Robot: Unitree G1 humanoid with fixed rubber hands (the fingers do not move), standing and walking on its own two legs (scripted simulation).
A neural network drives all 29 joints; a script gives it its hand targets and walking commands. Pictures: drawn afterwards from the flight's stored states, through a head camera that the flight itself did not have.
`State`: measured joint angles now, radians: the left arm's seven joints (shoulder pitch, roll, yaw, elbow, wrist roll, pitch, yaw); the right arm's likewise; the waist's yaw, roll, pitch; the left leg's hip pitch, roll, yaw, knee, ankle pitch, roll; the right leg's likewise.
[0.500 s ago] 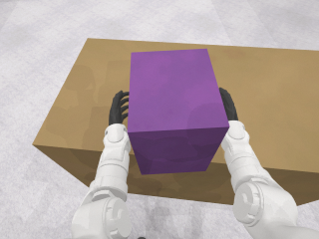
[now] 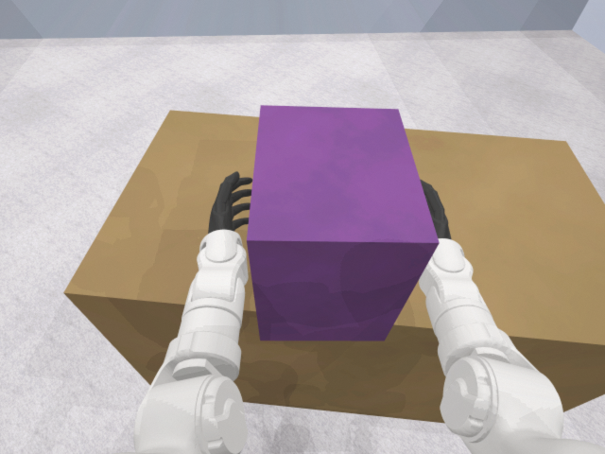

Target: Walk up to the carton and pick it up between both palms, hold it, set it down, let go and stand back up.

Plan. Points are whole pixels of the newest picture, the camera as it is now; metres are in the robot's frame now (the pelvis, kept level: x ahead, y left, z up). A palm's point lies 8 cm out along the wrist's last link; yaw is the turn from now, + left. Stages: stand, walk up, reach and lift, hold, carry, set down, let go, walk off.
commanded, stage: reach and lift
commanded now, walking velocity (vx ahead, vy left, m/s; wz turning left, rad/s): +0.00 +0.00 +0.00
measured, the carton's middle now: (326, 230) +0.43 +0.00 +0.04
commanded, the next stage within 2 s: none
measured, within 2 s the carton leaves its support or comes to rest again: neither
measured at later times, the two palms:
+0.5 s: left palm (212, 217) +0.37 +0.16 +0.11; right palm (432, 229) +0.39 -0.14 +0.10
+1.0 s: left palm (190, 198) +0.37 +0.17 +0.16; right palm (428, 222) +0.37 -0.12 +0.13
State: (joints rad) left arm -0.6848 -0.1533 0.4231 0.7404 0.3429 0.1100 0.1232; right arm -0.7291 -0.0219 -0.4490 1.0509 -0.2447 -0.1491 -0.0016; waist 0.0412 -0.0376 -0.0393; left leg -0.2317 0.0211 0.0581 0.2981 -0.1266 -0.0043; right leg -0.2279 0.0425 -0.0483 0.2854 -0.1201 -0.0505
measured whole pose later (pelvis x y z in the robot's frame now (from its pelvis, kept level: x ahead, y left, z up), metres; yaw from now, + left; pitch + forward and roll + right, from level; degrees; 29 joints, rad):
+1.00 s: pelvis -0.01 +0.02 +0.00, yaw +3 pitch -6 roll -1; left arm -0.66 -0.08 0.31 0.35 0.34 0.51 0.03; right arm -0.67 0.00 -0.16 0.75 0.03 0.12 -0.13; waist -0.06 -0.07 0.05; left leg -0.07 -0.01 0.02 0.32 -0.14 0.02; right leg -0.03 0.02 -0.09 0.27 -0.13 -0.03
